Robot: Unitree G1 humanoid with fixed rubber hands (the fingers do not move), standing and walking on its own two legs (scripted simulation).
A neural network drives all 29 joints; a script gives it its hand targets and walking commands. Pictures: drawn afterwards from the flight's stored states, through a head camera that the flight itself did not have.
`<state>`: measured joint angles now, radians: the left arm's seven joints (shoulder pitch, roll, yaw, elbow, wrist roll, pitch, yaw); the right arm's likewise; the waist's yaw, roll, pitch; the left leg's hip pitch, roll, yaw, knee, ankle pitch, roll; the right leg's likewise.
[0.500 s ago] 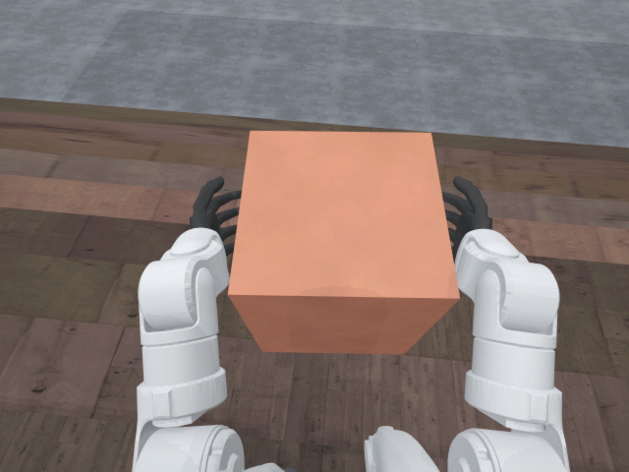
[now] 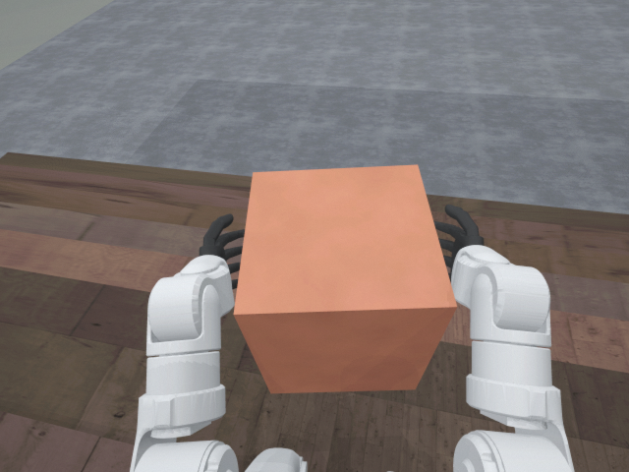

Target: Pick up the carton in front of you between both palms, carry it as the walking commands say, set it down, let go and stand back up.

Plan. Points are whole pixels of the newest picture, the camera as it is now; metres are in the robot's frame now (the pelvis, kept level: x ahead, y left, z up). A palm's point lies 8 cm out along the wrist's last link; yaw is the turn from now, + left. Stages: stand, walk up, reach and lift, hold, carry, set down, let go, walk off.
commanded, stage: carry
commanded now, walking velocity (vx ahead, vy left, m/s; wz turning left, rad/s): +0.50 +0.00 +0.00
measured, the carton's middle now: (338, 287) +0.34 +0.01 +0.04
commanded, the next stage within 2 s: none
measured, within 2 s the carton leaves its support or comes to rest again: neither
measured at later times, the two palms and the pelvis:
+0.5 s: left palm (265, 173) +0.64 +0.17 -0.01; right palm (417, 176) +0.63 -0.13 +0.00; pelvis +0.32 +0.03 -0.12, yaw -1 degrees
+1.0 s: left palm (296, 126) +0.93 +0.14 -0.08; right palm (410, 124) +0.93 -0.16 -0.08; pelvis +0.61 +0.00 -0.22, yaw -1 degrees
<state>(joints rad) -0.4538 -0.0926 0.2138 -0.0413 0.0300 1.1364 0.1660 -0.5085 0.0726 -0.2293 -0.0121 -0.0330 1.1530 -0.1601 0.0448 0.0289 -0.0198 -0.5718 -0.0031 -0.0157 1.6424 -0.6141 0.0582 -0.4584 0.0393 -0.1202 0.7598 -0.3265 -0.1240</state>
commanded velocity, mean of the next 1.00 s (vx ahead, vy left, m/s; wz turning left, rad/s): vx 0.50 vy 0.00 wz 0.00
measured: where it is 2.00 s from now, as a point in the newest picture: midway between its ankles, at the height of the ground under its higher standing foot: (349, 277)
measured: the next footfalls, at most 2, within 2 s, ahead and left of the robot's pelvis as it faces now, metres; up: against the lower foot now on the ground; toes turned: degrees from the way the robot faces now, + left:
left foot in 0.40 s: +0.44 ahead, +0.08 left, -0.12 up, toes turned +3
right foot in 0.98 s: +0.74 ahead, -0.06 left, -0.25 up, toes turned -4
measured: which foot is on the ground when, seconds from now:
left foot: up 0.00-0.38, down 0.40-1.00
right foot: down 0.00-0.46, up 0.48-0.96, down 0.98-1.00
